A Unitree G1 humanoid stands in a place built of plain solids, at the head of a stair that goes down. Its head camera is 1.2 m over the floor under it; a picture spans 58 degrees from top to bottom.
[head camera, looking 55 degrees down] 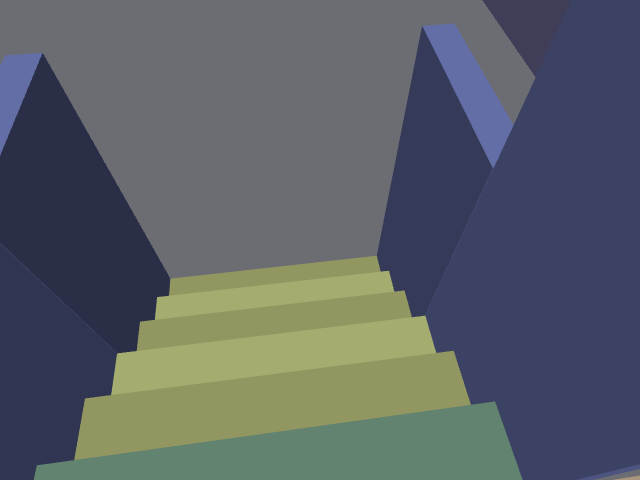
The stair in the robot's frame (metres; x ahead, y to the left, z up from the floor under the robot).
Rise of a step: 0.18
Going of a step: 0.21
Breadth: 1.20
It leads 7 degrees to the left of straight ahead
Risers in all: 6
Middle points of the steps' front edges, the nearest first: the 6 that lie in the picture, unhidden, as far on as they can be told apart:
0.24 0.12 0.00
0.45 0.14 -0.18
0.66 0.17 -0.37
0.87 0.20 -0.55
1.08 0.23 -0.73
1.30 0.26 -0.92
